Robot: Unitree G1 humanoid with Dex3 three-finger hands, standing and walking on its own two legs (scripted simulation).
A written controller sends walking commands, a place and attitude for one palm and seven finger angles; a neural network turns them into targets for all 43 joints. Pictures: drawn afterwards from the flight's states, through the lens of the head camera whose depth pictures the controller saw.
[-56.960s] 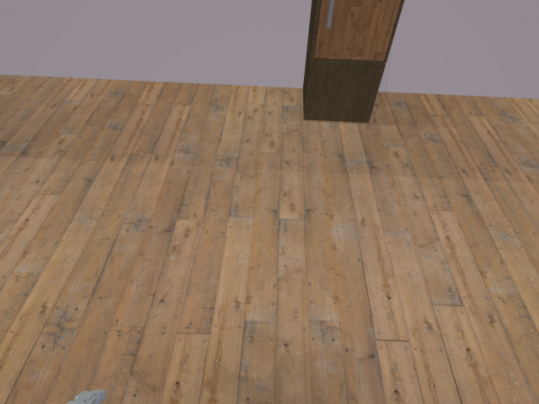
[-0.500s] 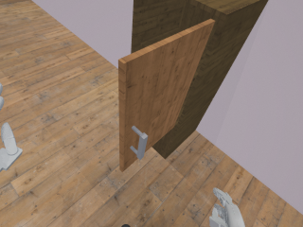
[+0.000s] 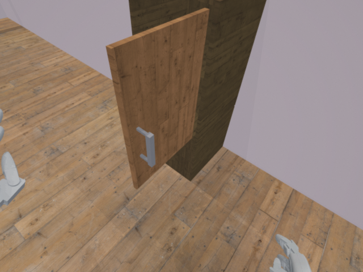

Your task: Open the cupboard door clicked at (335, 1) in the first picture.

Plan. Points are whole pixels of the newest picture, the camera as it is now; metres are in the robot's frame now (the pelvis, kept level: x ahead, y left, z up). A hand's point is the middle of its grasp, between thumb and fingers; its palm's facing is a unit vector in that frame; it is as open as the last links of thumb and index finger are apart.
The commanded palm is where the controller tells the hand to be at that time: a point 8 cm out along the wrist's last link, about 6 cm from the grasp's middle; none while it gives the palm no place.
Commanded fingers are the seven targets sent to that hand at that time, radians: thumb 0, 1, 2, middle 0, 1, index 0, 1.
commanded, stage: stop stepping back and stand still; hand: left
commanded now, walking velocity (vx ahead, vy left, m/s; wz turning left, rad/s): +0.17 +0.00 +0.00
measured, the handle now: (146, 147) +0.51 +0.13 -0.08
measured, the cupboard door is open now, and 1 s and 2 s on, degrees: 91 91 91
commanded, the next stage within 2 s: let the arm hang, fingers relaxed in 0.82 s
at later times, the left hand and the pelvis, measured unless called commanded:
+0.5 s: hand out of the picture +0.17 +0.29 +0.17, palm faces +0.44 -0.77 -0.46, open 7.4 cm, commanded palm +0.10 +0.33 +0.19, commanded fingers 0.00 0.90 0.90 -0.20 -0.30 -0.20 -0.30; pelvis -0.03 +0.02 +0.01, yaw +2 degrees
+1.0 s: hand out of the picture +0.16 +0.32 +0.07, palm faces +0.28 -0.83 -0.48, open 7.4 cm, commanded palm none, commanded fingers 0.00 0.90 0.90 -0.20 -0.30 -0.20 -0.30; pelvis -0.05 +0.04 +0.01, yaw +4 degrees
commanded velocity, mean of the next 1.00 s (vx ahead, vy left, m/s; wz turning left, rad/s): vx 0.05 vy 0.01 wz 0.00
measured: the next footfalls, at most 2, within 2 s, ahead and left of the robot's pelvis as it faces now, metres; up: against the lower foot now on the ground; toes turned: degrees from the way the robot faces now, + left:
left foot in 0.34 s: +0.03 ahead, +0.14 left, +0.00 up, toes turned +6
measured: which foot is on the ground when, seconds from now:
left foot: down 0.00-0.08, up 0.10-0.32, down 0.34-1.00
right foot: down 0.00-1.00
